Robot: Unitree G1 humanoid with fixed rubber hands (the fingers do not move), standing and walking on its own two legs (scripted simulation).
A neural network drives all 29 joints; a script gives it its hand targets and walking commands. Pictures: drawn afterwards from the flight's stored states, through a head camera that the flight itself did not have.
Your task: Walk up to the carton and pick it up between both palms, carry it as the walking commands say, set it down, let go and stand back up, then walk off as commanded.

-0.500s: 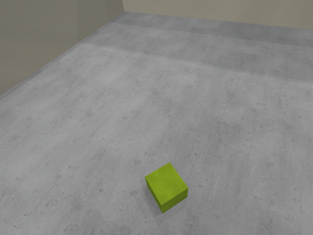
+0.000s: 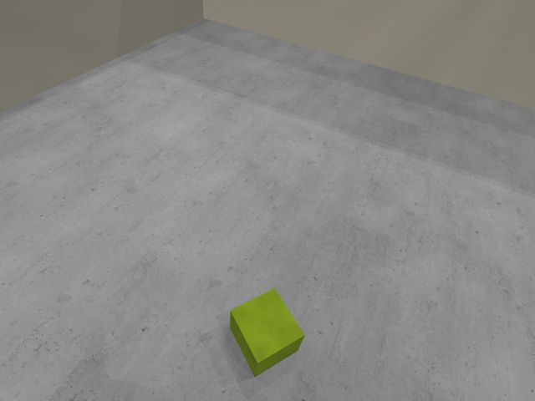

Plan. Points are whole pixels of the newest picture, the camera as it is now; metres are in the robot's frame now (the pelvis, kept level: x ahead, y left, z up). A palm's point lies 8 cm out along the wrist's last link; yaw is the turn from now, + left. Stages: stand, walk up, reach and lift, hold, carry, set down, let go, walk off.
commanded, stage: walk up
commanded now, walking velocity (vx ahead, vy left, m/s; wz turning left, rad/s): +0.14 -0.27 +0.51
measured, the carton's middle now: (265, 331) +0.52 -0.06 -0.71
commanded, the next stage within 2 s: none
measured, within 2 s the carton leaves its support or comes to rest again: neither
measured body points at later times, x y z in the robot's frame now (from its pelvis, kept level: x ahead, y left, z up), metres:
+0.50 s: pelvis +0.02 -0.17 +0.00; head +0.03 -0.19 +0.45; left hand -0.01 +0.10 -0.13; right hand +0.14 -0.44 -0.14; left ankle -0.02 -0.03 -0.66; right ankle +0.00 -0.25 -0.75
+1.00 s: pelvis +0.16 -0.19 -0.01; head +0.20 -0.18 +0.44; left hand -0.01 -0.02 -0.15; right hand +0.35 -0.35 -0.16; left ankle +0.13 -0.11 -0.75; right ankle +0.07 -0.29 -0.69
